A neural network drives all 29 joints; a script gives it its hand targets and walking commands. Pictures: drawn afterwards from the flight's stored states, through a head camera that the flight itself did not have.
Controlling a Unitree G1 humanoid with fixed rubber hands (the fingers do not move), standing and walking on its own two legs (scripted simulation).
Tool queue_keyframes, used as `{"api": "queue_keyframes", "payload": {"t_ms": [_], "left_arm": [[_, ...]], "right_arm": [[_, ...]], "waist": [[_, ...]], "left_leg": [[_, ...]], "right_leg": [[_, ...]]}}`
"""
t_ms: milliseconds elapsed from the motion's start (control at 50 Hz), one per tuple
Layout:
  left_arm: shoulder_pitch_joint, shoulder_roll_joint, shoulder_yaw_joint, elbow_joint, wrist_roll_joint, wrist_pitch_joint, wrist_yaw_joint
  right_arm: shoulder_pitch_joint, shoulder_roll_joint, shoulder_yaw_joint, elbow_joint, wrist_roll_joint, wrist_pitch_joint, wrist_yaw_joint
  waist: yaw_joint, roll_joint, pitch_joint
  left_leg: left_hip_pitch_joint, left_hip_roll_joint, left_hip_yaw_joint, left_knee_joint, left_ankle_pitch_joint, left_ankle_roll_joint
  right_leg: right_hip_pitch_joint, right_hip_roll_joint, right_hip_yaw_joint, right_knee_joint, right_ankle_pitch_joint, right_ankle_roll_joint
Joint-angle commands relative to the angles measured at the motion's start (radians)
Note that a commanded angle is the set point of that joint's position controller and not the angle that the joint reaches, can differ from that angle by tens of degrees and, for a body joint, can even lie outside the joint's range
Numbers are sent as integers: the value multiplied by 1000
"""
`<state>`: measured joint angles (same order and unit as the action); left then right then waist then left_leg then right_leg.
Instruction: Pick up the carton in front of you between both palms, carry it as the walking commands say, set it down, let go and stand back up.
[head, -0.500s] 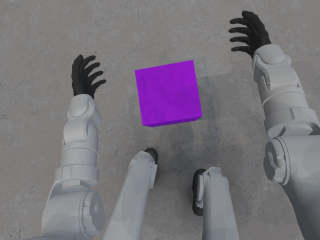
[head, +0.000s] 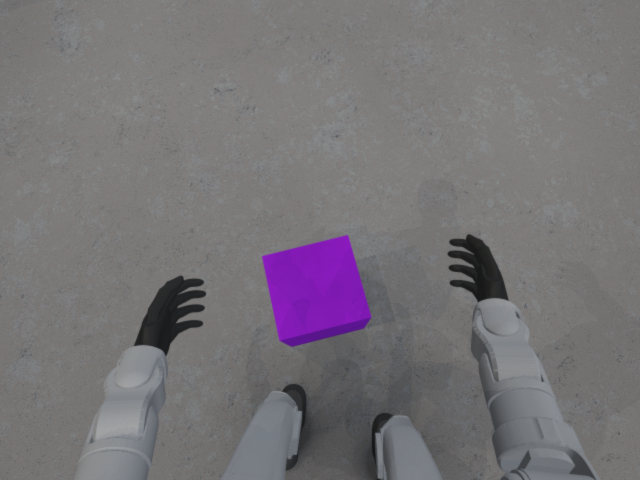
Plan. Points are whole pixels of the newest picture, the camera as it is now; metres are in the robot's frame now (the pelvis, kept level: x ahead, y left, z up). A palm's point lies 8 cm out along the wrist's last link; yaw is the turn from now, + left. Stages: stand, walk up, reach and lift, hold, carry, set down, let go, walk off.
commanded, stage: let go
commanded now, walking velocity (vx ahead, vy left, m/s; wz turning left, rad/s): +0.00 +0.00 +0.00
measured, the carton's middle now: (317, 295) +0.42 +0.08 -0.59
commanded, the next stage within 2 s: stand in 0.96 s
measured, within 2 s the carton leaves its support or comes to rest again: neither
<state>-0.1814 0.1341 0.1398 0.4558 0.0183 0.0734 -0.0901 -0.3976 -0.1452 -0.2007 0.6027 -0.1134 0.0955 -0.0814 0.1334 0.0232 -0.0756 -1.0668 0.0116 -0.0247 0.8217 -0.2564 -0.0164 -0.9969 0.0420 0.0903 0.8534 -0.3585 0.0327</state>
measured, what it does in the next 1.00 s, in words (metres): rises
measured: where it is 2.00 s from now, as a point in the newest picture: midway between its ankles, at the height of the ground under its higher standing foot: (337, 457)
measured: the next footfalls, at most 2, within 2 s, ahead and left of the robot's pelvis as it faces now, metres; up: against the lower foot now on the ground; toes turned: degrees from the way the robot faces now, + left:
none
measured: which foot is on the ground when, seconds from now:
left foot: down 0.00-1.00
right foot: down 0.00-1.00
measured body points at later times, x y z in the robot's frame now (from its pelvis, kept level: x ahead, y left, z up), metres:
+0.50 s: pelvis +0.07 -0.01 +0.06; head +0.12 -0.01 +0.50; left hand +0.23 +0.23 -0.02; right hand +0.27 -0.23 -0.03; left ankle +0.05 +0.13 -0.68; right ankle +0.01 -0.14 -0.68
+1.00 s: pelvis +0.04 +0.00 +0.05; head +0.04 +0.01 +0.50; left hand +0.20 +0.25 -0.02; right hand +0.22 -0.23 -0.02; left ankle +0.05 +0.13 -0.68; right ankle +0.01 -0.14 -0.68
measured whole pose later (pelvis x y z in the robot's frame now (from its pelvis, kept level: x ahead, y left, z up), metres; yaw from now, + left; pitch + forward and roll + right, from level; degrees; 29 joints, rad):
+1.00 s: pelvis +0.04 +0.00 +0.05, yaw +4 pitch -2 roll +0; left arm 0.23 0.24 0.02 0.41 0.04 0.15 0.00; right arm 0.24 -0.21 -0.03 0.52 -0.02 0.06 0.02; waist 0.00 -0.02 0.03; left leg -0.22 -0.02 -0.07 0.50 -0.24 -0.02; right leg -0.12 -0.02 0.02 0.50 -0.38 0.02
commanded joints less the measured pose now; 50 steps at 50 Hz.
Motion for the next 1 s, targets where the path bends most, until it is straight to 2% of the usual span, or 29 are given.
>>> {"api": "queue_keyframes", "payload": {"t_ms": [0, 80, 140, 260, 400, 460, 520, 620, 640, 660, 760, 860, 940, 960, 980], "left_arm": [[89, 120, -34, -104, -28, -34, -14], [227, 130, -89, -140, -53, -57, -5], [296, 135, -107, -167, -64, -67, 6], [373, 151, -106, -179, -68, -72, 18], [423, 171, -82, -130, -48, -68, 27], [441, 175, -71, -108, -36, -61, 30], [443, 180, -62, -96, -25, -48, 28], [415, 181, -55, -96, -7, -15, 22], [389, 199, -52, -131, 11, 36, 49], [406, 201, -63, -127, 8, 48, 59], [377, 189, -82, -139, -3, 88, 72], [351, 185, -85, -177, 1, 126, 73], [343, 179, -87, -202, 7, 149, 73], [427, 283, -55, -28, 48, 14, 104], [511, 266, -56, -21, 52, -39, 121]], "right_arm": [[-35, -76, 24, -130, 32, -47, 4], [112, -92, 50, -123, 60, -83, 23], [213, -104, 58, -117, 64, -102, 33], [392, -114, 71, -123, 64, -115, 53], [547, -119, 107, -180, 84, -106, 93], [580, -124, 128, -209, 103, -97, 110], [593, -125, 145, -237, 119, -80, 125], [584, -130, 152, -263, 122, -44, 141], [634, -136, 145, -218, 130, -73, 123], [622, -128, 159, -221, 136, -74, 115], [590, -146, 156, -226, 123, -51, 108], [585, -151, 140, -213, 108, -18, 115], [573, -151, 132, -218, 106, -2, 125], [776, -242, 114, -45, 79, -60, 78], [741, -309, 98, -41, 67, -88, 57]], "waist": [[7, -49, -462], [-3, -12, -383], [-26, -5, -329], [-81, -24, -222], [-118, -55, -149], [-116, -51, -109], [-111, -50, -57], [-110, -51, 31], [-117, -12, -19], [-109, -41, -18], [-123, -73, 63], [-136, -56, 114], [-136, -32, 132], [-175, -161, 148], [-105, -119, 194]], "left_leg": [[621, -44, 71, -101, 181, -25], [766, -40, 41, -157, 288, -33], [861, -41, 19, -191, 394, -35], [987, -51, -3, -262, 529, -31], [1032, -70, 2, -341, 576, -20], [1037, -79, 10, -376, 556, -17], [1027, -87, 22, -406, 484, -14], [1036, -93, 37, -427, 347, -9], [997, -117, 40, -393, 324, -19], [984, -118, 35, -384, 304, -14], [991, -115, 36, -382, 214, -9], [1028, -103, 33, -385, 152, -17], [1040, -93, 26, -386, 109, -24], [683, 32, -106, -434, -134, -49], [619, 21, -97, -453, -244, -57]], "right_leg": [[233, 39, -111, -203, 14, -6], [316, 39, -111, -247, 82, -15], [374, 40, -105, -281, 153, -18], [522, 33, -86, -366, 298, -12], [715, 11, -64, -441, 494, 9], [773, 2, -59, -470, 544, 14], [817, -6, -55, -494, 552, 17], [821, -12, -59, -519, 460, 16], [851, -10, -45, -480, 542, 8], [855, -11, -49, -461, 561, 13], [779, -6, -66, -479, 395, 3], [739, -1, -80, -503, 237, -14], [739, 3, -88, -510, 158, -23], [799, -82, -127, -413, -273, 13], [779, -106, -73, -428, -347, 1]]}}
